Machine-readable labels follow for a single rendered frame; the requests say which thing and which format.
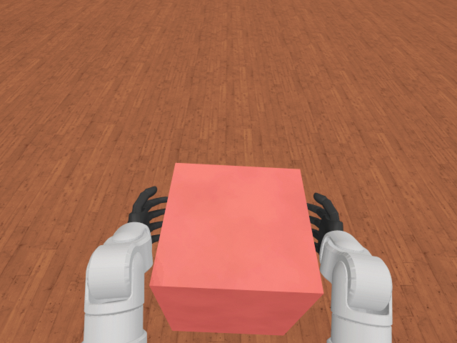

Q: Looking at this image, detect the left robot hand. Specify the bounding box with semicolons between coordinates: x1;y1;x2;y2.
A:
127;186;168;243

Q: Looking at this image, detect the robot right forearm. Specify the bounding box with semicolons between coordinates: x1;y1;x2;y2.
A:
319;231;393;343

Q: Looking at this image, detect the right robot hand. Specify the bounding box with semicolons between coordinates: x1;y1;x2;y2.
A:
307;193;343;254

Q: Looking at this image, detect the robot left forearm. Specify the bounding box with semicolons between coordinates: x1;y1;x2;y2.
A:
82;222;153;343

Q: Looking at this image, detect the carton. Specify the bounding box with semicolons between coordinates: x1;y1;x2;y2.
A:
149;163;323;336

